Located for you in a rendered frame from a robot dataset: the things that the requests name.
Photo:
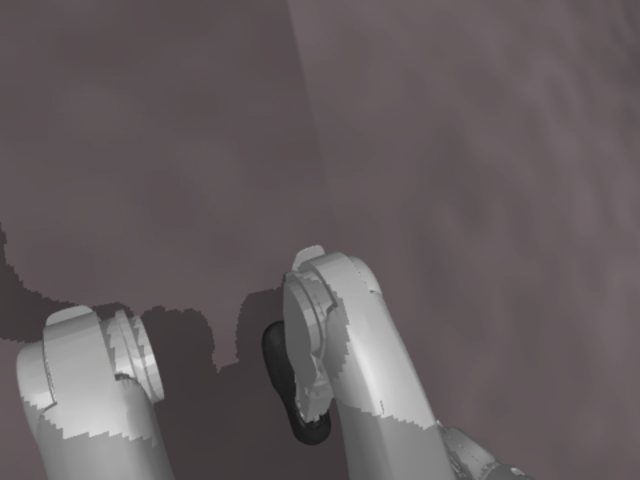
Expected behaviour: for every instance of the right robot arm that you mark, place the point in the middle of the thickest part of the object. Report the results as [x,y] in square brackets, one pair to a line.
[507,472]

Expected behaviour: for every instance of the right robot hand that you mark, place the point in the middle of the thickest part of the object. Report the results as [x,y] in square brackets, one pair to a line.
[469,458]

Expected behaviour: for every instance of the right robot foot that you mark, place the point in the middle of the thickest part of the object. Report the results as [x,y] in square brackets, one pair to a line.
[282,377]

